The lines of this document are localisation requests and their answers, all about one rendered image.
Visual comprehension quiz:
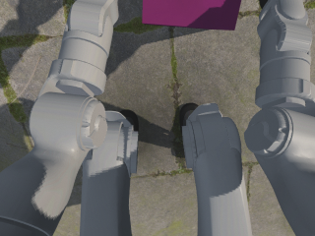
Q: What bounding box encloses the robot thigh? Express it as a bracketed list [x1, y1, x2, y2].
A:
[181, 113, 253, 236]
[80, 121, 139, 236]

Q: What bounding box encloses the right robot thigh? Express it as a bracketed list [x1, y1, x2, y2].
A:
[181, 113, 253, 236]

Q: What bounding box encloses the robot right forearm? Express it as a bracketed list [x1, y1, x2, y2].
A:
[255, 0, 315, 117]

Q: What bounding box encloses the carton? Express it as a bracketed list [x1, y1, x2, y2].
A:
[142, 0, 241, 30]

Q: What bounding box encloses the robot left forearm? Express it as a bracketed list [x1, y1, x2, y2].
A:
[29, 0, 119, 132]

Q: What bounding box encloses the left robot upper arm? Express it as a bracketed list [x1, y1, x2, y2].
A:
[0, 91, 108, 236]

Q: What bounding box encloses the right robot upper arm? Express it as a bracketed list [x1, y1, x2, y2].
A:
[244, 106, 315, 236]

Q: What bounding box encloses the left robot thigh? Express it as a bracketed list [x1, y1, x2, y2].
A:
[80, 121, 139, 236]

